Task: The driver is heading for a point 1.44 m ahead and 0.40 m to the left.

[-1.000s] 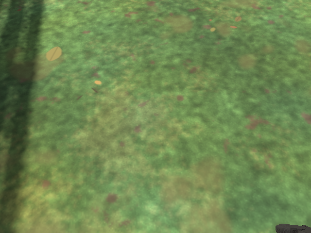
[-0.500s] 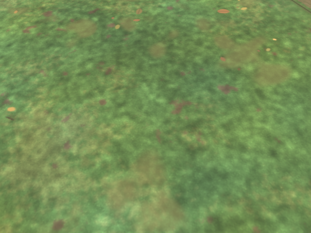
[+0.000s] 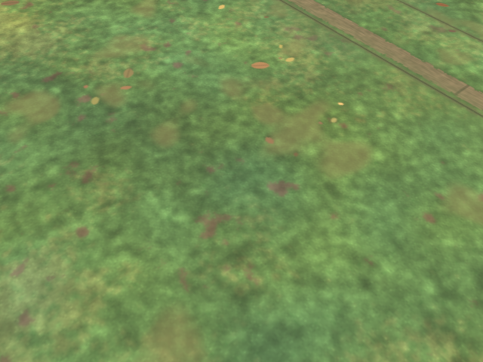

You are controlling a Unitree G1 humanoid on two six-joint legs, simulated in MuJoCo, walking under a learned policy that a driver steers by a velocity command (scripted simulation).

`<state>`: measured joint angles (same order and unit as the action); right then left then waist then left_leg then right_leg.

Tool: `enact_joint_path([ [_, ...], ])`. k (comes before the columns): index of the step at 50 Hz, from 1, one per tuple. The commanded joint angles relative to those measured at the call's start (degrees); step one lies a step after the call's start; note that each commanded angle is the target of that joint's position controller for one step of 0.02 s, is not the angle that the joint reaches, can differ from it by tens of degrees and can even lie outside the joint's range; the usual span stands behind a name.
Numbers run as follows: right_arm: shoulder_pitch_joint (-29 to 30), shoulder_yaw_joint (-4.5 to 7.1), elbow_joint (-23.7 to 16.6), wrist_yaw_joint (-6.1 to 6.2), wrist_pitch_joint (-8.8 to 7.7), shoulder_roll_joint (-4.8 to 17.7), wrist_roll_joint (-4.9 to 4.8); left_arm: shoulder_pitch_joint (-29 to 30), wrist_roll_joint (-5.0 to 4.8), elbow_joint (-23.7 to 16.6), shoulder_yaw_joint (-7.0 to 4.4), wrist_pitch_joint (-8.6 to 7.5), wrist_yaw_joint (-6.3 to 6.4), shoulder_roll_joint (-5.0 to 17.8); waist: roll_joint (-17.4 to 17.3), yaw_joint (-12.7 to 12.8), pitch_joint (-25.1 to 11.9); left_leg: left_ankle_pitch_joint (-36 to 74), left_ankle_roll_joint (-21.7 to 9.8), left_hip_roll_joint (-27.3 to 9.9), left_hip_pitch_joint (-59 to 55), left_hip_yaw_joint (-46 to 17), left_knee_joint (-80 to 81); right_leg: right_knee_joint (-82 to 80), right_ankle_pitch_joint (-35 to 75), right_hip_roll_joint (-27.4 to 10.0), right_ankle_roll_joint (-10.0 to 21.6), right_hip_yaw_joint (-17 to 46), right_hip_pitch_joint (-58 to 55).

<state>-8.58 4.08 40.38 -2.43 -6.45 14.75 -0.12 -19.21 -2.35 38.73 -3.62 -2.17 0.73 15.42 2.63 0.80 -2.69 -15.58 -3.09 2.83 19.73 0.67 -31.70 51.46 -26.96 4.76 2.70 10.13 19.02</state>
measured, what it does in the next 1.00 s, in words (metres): walks ahead, turning left: right foot, then left foot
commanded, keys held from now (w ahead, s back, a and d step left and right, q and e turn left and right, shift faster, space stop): w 0.42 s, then w+q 0.58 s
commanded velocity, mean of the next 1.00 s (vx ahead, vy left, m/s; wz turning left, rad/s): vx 0.48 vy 0.00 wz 0.17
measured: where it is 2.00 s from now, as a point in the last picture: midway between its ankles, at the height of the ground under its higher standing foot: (173, 212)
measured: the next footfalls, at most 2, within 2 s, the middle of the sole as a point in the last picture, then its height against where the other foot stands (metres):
right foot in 0.40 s outside the picture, level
left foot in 0.92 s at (195, 312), level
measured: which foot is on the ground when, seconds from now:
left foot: down 0.00-0.40, up 0.42-0.90, down 0.92-1.00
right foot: up 0.00-0.38, down 0.40-0.94, up 0.96-1.00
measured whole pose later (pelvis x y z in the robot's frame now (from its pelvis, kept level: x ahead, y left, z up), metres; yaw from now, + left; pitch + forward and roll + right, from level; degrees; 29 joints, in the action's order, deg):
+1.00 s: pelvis +0.54 +0.05 -0.01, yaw +15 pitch +2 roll -2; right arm -8.2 3.4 36.6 -2.0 -2.2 17.1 -1.1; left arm -14.7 -1.0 46.8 -3.4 -4.8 -0.1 17.3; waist -0.2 1.2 4.1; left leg -10.8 -5.3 2.5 27.8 1.1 -36.6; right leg 63.5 -27.0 -2.6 -1.1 -0.9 14.0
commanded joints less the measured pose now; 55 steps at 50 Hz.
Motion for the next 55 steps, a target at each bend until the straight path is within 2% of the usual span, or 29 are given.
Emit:
enact_joint_path([
  [1,-10.97,2.63,-0.49,0.56,-0.63,8.25,-0.25,5.46,0.42,-6.15,-1.72,-2.44,-0.12,7.12,-8.89,-4.69,2.90,-11.35,-13.46,-22.01,-27.74,-32.60,17.22,17.95,3.78,-4.84,0.51,0.36,35.19],
  [3,-8.04,1.67,-0.42,0.92,-0.28,6.48,0.43,8.14,2.38,-6.35,-1.57,-2.76,-0.73,6.01,-7.28,-2.73,4.32,2.03,-9.95,-17.96,-20.99,-23.26,19.05,12.71,10.56,-8.54,0.04,-2.30,30.70],
  [6,-8.82,1.29,1.18,1.40,0.07,6.73,-0.38,9.84,2.69,-6.17,-0.49,-2.53,-1.17,3.06,-8.05,-2.52,3.62,20.88,-9.13,-14.73,-17.84,-14.36,19.82,7.05,14.38,-8.62,-2.46,-6.93,26.61],
  [10,-11.90,1.34,4.02,2.30,1.01,8.55,-1.11,18.29,1.97,-7.85,1.10,-3.10,-1.77,0.12,-7.51,-5.06,4.59,24.68,-7.21,-11.79,-14.86,-7.30,20.52,-10.05,25.46,-7.39,-3.52,-10.34,20.36],
  [15,-16.61,1.06,6.51,2.47,1.97,9.91,-1.67,24.72,0.99,-9.27,0.67,-3.71,-3.38,1.71,-8.41,-6.25,6.48,25.59,-6.80,-15.44,-19.63,-8.04,19.62,-20.54,27.72,-5.48,-1.25,-11.22,16.15],
  [17,-16.37,1.29,6.79,2.80,2.53,11.10,-1.65,22.77,1.20,-8.92,-0.14,-3.87,-3.69,3.63,-9.28,-3.68,4.57,38.59,-5.65,-16.10,-22.94,-7.16,14.93,-22.39,23.97,-3.87,1.05,-11.94,11.22],
  [19,-15.04,1.24,6.44,3.22,3.07,11.76,-1.41,10.00,1.49,-5.36,-2.14,-3.50,-3.06,7.42,-9.39,3.97,-3.37,53.62,-3.61,-13.65,-19.96,-3.98,0.19,-24.24,25.48,-1.90,4.65,-13.47,-8.04],
  [20,-13.70,0.51,4.81,3.40,2.91,10.38,-0.22,-1.30,1.92,-2.98,-3.16,-3.18,-2.26,10.49,-6.52,8.82,-10.86,40.70,-1.98,-11.56,-7.84,-3.15,-14.95,-20.80,28.08,-9.92,8.08,-5.27,-26.70],
  [21,-21.42,-1.88,3.27,2.99,2.02,2.58,0.02,-4.77,2.89,-2.02,-3.86,-3.15,-2.30,15.57,9.58,4.64,-20.56,-2.92,1.79,-1.38,13.88,-2.20,-38.25,-24.10,18.16,-26.47,17.54,23.67,-46.57],
  [22,-19.39,-0.87,4.43,2.52,0.90,7.96,-1.24,-5.58,2.26,-2.09,-2.77,-2.83,-2.09,10.22,9.40,7.13,-23.41,-15.61,1.69,-1.31,19.48,-9.52,-45.20,-30.56,13.13,-28.12,18.13,32.64,-45.96],
  [23,-13.45,0.16,2.41,2.27,0.59,10.67,-2.94,-1.05,2.13,-2.04,-1.88,-2.60,-1.68,8.08,6.65,6.59,-12.22,-12.22,1.62,-4.32,23.78,-8.35,-46.39,-31.87,15.06,-25.81,15.10,21.92,-37.74],
  [24,-9.91,-0.15,1.47,2.41,0.48,9.86,-2.80,2.11,2.13,-1.83,-1.37,-2.65,-1.63,6.68,2.07,4.75,-6.43,-7.65,1.40,-7.11,22.75,-6.99,-43.31,-33.12,19.82,-23.15,12.95,14.28,-28.80],
  [25,-8.13,-0.05,1.08,2.58,0.72,8.91,-1.81,4.55,2.54,-1.27,-0.99,-2.87,-1.90,5.47,-0.13,2.75,-2.36,-5.05,1.65,-8.72,21.19,-6.14,-39.94,-35.31,22.77,-20.85,11.73,9.71,-21.47],
  [28,-11.54,-0.17,2.21,2.66,3.07,5.85,-1.69,7.77,2.95,-0.05,-0.90,-4.48,-2.19,4.01,2.27,-1.47,0.61,-1.09,2.61,-10.76,14.41,-6.48,-36.11,-41.65,24.77,-18.56,11.27,1.71,-10.24],
  [31,-8.00,-0.27,0.54,2.95,4.15,5.21,-1.26,8.20,3.08,2.11,-1.53,-5.36,-1.81,5.68,0.92,-1.87,4.29,4.67,4.04,-11.04,17.64,-7.44,-30.51,-44.92,27.85,-18.63,10.83,-4.68,-7.13],
  [36,0.70,-1.04,-2.18,1.34,3.45,3.95,-1.02,6.73,2.61,4.13,-1.95,-4.98,-0.90,7.96,-0.50,1.14,5.96,20.45,3.40,-9.63,15.90,-3.83,-12.86,-45.18,29.68,-16.68,7.90,-14.00,-9.50],
  [39,5.64,-1.18,-4.90,0.37,3.65,4.22,-1.16,3.34,1.77,5.99,-2.53,-4.09,-0.85,9.77,-1.16,3.07,7.32,18.89,1.97,-9.20,18.14,-2.68,-7.51,-44.01,28.94,-19.34,7.24,-15.08,-16.27],
  [42,8.04,-0.81,-7.50,-0.45,3.94,5.35,-0.90,2.20,1.02,7.10,-3.06,-2.64,-0.55,11.16,-0.39,2.93,7.73,11.19,-0.32,-7.82,19.55,-0.38,-4.69,-39.48,35.33,-21.41,5.71,-16.44,-23.12],
  [44,4.30,0.25,-7.85,-0.64,4.33,7.19,-0.70,3.29,0.75,6.86,-3.53,-1.76,-0.12,13.07,1.62,0.01,4.03,5.13,-2.45,-4.05,11.77,3.46,-4.23,-30.88,54.13,-20.97,4.23,-18.69,-24.44],
  [45,-3.08,1.57,-6.25,-0.48,4.50,9.07,-0.80,4.30,0.65,6.58,-3.52,-1.14,0.15,13.29,1.34,-4.41,-0.09,5.82,-3.99,-1.06,1.91,5.44,-1.79,-20.66,61.27,-19.16,2.81,-20.78,-22.67],
  [46,-13.27,3.69,-3.57,0.51,4.89,12.86,-1.30,3.37,0.98,6.28,-2.71,-1.24,0.59,11.37,-1.01,-8.70,-5.54,8.88,-6.00,0.12,-14.28,3.22,-0.87,-7.00,57.65,-16.60,0.61,-21.72,-14.36],
  [47,-17.32,5.41,-3.10,1.66,5.15,20.08,-1.38,-0.22,2.85,3.16,-0.70,-2.17,0.30,5.53,-15.00,-6.54,-10.46,3.77,-14.34,-14.12,-34.91,-23.63,2.01,15.98,22.15,-8.83,-3.59,-21.64,10.36],
  [48,-16.77,4.31,-5.39,1.10,4.27,18.90,-1.20,0.46,2.99,2.21,0.24,-4.21,-0.55,5.02,-15.89,-5.98,-19.88,-2.92,-21.27,-22.13,-42.68,-49.73,12.83,27.14,-6.94,-1.49,-4.42,-8.02,21.75],
  [49,-15.48,3.04,-5.20,0.66,3.56,14.67,-0.69,6.13,0.67,0.96,-1.02,-5.32,-1.32,9.66,-10.16,-7.87,-14.80,-3.65,-17.91,-21.10,-39.99,-43.42,14.84,29.12,-3.20,-5.04,-3.26,-3.71,27.53],
  [50,-13.48,2.53,-4.84,0.75,3.25,12.74,-0.88,9.26,0.39,-0.19,-0.52,-5.95,-1.60,9.09,-7.30,-6.63,-8.17,-0.25,-16.01,-18.98,-32.67,-35.82,15.13,25.68,1.55,-7.13,-2.05,-4.62,28.57],
  [51,-9.76,2.11,-5.26,0.86,3.19,11.43,-0.94,9.60,1.53,0.01,-0.46,-6.07,-1.20,8.45,-3.08,-3.96,-3.82,5.49,-14.24,-16.74,-24.44,-29.57,15.07,20.40,5.53,-9.58,-2.05,-4.92,25.95],
  [52,-7.06,1.48,-6.06,1.02,3.11,9.69,-0.58,9.09,2.50,0.32,-0.88,-5.57,-0.91,9.01,-3.66,-1.84,-1.79,11.21,-13.24,-14.75,-18.32,-25.35,16.17,16.36,8.35,-11.15,-2.31,-4.80,21.77],
  [54,-5.21,1.31,-7.07,1.38,2.83,9.40,-0.01,7.45,3.04,0.50,-1.05,-4.37,-0.78,8.41,-5.61,0.02,-1.23,18.29,-13.44,-12.60,-12.65,-21.97,17.94,12.90,11.26,-11.39,-3.73,-5.44,17.48],
  [55,-5.96,1.52,-6.69,1.67,2.80,9.99,-0.50,7.83,3.44,0.45,-0.74,-3.80,-0.94,7.77,-5.02,0.12,-0.65,20.93,-13.92,-12.46,-11.27,-20.75,18.84,11.33,12.28,-10.87,-4.69,-5.86,17.27],
])
Keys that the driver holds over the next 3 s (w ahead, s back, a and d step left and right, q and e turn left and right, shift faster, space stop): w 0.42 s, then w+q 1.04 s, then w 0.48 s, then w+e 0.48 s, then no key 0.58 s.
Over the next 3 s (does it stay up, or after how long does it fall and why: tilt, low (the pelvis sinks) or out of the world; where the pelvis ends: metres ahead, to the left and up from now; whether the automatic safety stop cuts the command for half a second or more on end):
stays up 1.38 0.50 0.00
